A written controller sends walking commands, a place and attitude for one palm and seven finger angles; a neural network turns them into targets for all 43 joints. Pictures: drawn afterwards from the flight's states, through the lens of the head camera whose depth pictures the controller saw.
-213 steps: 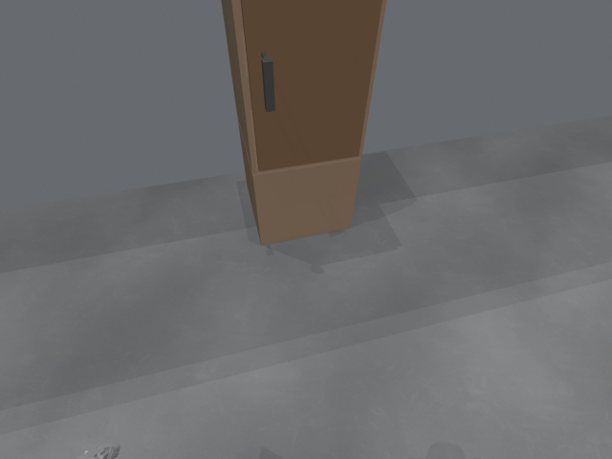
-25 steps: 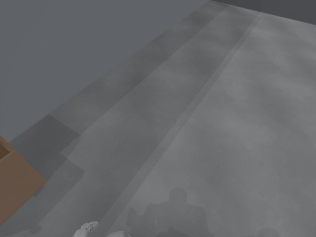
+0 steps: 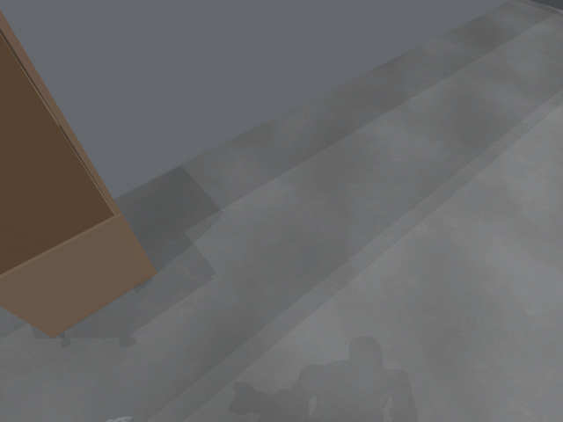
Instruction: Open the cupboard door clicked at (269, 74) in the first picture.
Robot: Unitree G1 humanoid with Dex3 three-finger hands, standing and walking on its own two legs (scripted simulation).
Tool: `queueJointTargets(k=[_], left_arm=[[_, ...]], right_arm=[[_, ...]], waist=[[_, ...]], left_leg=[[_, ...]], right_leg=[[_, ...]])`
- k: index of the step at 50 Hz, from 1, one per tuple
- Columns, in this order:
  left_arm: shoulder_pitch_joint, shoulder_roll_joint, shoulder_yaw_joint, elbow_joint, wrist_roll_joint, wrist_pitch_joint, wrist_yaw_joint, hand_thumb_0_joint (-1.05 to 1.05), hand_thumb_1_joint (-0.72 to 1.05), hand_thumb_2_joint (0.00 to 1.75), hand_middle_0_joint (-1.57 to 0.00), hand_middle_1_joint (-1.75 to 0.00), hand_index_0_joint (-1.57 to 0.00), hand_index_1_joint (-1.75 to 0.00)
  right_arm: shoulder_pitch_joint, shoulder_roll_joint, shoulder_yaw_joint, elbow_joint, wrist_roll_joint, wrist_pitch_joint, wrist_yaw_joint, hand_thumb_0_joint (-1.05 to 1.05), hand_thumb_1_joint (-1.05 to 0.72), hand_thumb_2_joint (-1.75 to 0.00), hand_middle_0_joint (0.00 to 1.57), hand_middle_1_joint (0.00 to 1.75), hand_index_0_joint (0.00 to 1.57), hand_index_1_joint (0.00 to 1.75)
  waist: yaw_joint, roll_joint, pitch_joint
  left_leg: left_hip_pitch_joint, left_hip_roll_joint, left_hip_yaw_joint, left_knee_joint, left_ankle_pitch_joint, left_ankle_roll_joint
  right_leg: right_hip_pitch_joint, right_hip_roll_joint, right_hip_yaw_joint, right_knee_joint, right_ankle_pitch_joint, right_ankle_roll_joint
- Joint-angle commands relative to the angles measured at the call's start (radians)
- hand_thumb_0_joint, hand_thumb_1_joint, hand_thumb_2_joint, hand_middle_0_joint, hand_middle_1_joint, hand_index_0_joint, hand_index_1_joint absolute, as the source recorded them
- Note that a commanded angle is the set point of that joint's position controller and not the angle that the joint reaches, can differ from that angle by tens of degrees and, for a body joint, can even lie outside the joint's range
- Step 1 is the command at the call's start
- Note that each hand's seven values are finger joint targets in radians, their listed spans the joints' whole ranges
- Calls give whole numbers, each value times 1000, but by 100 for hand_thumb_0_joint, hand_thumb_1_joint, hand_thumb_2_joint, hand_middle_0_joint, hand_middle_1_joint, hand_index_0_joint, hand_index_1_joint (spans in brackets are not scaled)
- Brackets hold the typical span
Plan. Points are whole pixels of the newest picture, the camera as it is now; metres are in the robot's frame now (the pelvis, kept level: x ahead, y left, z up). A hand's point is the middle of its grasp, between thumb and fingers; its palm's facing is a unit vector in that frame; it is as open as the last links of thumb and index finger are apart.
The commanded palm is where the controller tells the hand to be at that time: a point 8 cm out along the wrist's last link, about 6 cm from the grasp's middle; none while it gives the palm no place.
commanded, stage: turn to face it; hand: left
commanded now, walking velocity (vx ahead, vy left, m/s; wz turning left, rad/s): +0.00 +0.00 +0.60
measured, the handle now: out of the picture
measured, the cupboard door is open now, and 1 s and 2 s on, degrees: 0 0 0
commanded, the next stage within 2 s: take the last steps up to it in 1.04 s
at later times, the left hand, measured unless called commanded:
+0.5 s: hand out of the picture -0.08 +0.22 -0.19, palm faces +0.38 -0.89 -0.23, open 7.4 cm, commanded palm none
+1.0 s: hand out of the picture -0.05 +0.19 -0.14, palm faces +0.55 -0.79 -0.28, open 7.4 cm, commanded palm none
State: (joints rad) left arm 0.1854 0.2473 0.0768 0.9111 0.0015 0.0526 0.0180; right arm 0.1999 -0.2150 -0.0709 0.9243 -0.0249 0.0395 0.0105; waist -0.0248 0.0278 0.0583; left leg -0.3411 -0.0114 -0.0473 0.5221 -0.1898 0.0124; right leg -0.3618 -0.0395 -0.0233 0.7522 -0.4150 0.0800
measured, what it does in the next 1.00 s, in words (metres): steps on the spot, turning left: right foot, then left foot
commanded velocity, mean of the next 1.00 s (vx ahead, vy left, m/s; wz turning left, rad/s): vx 0.00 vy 0.00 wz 0.49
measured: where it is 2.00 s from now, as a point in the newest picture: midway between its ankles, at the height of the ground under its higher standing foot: outside the picture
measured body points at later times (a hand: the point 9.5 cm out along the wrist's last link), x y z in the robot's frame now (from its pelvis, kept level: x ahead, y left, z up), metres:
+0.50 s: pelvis -0.04 +0.00 -0.01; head -0.01 +0.04 +0.43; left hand -0.10 +0.26 -0.17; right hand +0.17 -0.21 -0.13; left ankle -0.07 +0.10 -0.74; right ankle +0.00 -0.14 -0.71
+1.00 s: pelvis -0.04 -0.03 +0.00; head +0.00 -0.04 +0.45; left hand -0.08 +0.23 -0.12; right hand +0.14 -0.22 -0.16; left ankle -0.09 +0.08 -0.69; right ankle +0.03 -0.12 -0.74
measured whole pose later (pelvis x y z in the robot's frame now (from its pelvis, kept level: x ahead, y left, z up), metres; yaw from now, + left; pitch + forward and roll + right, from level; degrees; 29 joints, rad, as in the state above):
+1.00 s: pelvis -0.04 -0.03 +0.00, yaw +34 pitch -1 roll +1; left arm 0.17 0.18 0.03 0.88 0.02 0.02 0.02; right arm 0.23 -0.23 -0.09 0.95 -0.02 0.07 0.01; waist -0.03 0.06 0.05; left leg -0.44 -0.06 -0.08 0.92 -0.45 -0.02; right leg -0.25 -0.03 -0.07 0.57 -0.30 -0.01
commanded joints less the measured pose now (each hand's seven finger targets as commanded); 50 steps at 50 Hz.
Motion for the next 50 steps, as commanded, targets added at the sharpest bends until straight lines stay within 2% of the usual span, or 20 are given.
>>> queueJointTargets(k=[1, 2, 3, 6, 8, 14, 20, 21, 23, 24, 25, 27, 29, 37, 43, 44, 45, 46, 47, 50], left_arm=[[148, 122, 27, -63, 9, -50, 12, 0, 90, 90, -20, -30, -20, -30], [145, 230, 44, -76, 28, -59, 20, 0, 90, 90, -20, -30, -20, -30], [111, 240, 37, -100, 21, -53, 20, 0, 90, 90, -20, -30, -20, -30], [-37, 137, 12, -126, 20, -59, 16, 0, 90, 90, -20, -30, -20, -30], [-32, 125, 7, -126, 25, -63, 18, 0, 90, 90, -20, -30, -20, -30], [99, 181, 21, -77, 31, -55, 14, 0, 90, 90, -20, -30, -20, -30], [97, 201, 37, -58, 25, -42, 5, 0, 90, 90, -20, -30, -20, -30], [93, 190, 37, -61, 16, -36, 2, 0, 90, 90, -20, -30, -20, -30], [25, 82, 11, -138, 13, -28, -8, 0, 90, 90, -20, -30, -20, -30], [-48, 104, 13, -137, 22, -13, 3, 0, 90, 90, -20, -30, -20, -30], [-67, 93, 19, -130, 16, -15, 1, 0, 90, 90, -20, -30, -20, -30], [-19, 98, 24, -89, 15, -22, -12, 0, 90, 90, -20, -30, -20, -30], [16, 97, 23, -67, 17, -21, -12, 0, 90, 90, -20, -30, -20, -30], [-44, 83, 11, -96, 11, -20, 0, 0, 90, 90, -20, -30, -20, -30], [66, 70, 3, -78, 2, -40, 10, 0, 90, 90, -20, -30, -20, -30], [96, 93, 7, -69, 5, -50, 14, 0, 90, 90, -20, -30, -20, -30], [116, 170, 21, -70, 20, -62, 21, 0, 90, 90, -20, -30, -20, -30], [102, 230, 27, -84, 26, -60, 18, 0, 90, 90, -20, -30, -20, -30], [88, 208, 34, -89, 19, -59, 24, 0, 90, 90, -20, -30, -20, -30], [-30, 123, 6, -99, 18, -60, 18, 0, 90, 90, -20, -30, -20, -30]], right_arm=[[-50, -169, -55, -98, 15, -10, -3, 0, -90, -90, 20, 30, 20, 30], [-43, -95, -42, -126, 20, -9, 3, 0, -90, -90, 20, 30, 20, 30], [-55, -137, -51, -132, 3, -5, 4, 0, -90, -90, 20, 30, 20, 30], [-41, -134, -54, -79, -3, 17, 21, 0, -90, -90, 20, 30, 20, 30], [-20, -110, -45, -66, 2, 17, 27, 0, -90, -90, 20, 30, 20, 30], [-144, -94, -26, -99, 9, 16, 28, 0, -90, -90, 20, 30, 20, 30], [-72, -108, -17, -95, 13, -9, 18, 0, -90, -90, 20, 30, 20, 30], [-27, -143, -27, -83, 11, -16, 18, 0, -90, -90, 20, 30, 20, 30], [93, -335, -72, -69, 8, -22, 7, 0, -90, -90, 20, 30, 20, 30], [137, -311, -70, -33, 7, -24, -5, 0, -90, -90, 20, 30, 20, 30], [92, -284, -63, -43, 5, -24, -16, 0, -90, -90, 20, 30, 20, 30], [-25, -225, -41, -75, 4, -32, -20, 0, -90, -90, 20, 30, 20, 30], [-32, -209, -35, -80, 7, -38, -21, 0, -90, -90, 20, 30, 20, 30], [23, -205, -41, -60, 1, -24, -19, 0, -90, -90, 20, 30, 20, 30], [-18, -190, -41, -67, 3, -16, -15, 0, -90, -90, 20, 30, 20, 30], [-15, -165, -38, -68, 11, -17, -13, 0, -90, -90, 20, 30, 20, 30], [16, -103, -28, -74, 21, -19, -7, 0, -90, -90, 20, 30, 20, 30], [8, -85, -27, -99, 16, -17, -7, 0, -90, -90, 20, 30, 20, 30], [-13, -125, -38, -99, 6, -1, -9, 0, -90, -90, 20, 30, 20, 30], [12, -108, -37, -34, 3, 15, 5, 0, -90, -90, 20, 30, 20, 30]], waist=[[68, -20, -141], [72, -323, -118], [68, -286, -102], [-4, -200, 21], [-6, -203, -1], [72, -206, -37], [49, -228, -130], [18, -148, -148], [-57, 323, -151], [-84, 269, -157], [-61, 244, -126], [1, 140, -97], [12, 116, -111], [-15, 119, -99], [42, 110, -132], [56, 48, -140], [57, -174, -160], [60, -306, -121], [63, -270, -114], [2, -169, 2]], left_leg=[[-116, 104, -204, 36, 26, 41], [-307, -53, 3, 282, -280, -53], [-274, -18, -19, 493, -374, -46], [-256, 42, 1, 719, -195, -61], [-236, 48, 42, 675, -176, -79], [-165, 49, 116, 407, -258, -89], [46, 27, 176, 30, -143, -57], [189, 43, 153, -97, -16, -42], [378, 436, -332, -180, 519, 163], [313, 415, -318, -177, 443, 185], [272, 365, -290, -172, 372, 181], [209, 274, -188, -176, 325, 137], [224, 233, -150, -176, 375, 125], [226, 228, -262, -184, 286, 164], [86, 178, -286, -81, 307, 124], [6, 134, -258, -24, 207, 79], [-163, 23, -134, 152, -54, 5], [-237, -66, -14, 361, -382, -41], [-210, -22, -55, 513, -391, -38], [-200, 20, -23, 688, -212, -51]], right_leg=[[315, -92, 71, -425, 143, -44], [374, -384, 370, -526, 162, -155], [218, -471, 369, -531, 146, -224], [66, -309, 141, -498, 157, -178], [119, -281, 35, -457, 286, -170], [243, -335, -12, -408, 443, -202], [267, -332, -109, -235, 563, -144], [167, -314, -143, -140, 488, -98], [-263, -113, -147, 256, -259, 22], [-259, -113, -32, 361, -223, 7], [-281, -105, -1, 406, -152, 3], [-240, -100, 9, 415, -5, 8], [-209, -83, 4, 390, 37, 17], [-139, -32, 14, 170, -12, 16], [157, 19, -8, -223, 133, -13], [275, -17, 18, -364, 223, -21], [408, -228, 228, -463, 242, -83], [327, -434, 391, -488, 334, -201], [223, -444, 371, -493, 322, -248], [100, -278, 164, -474, 265, -206]])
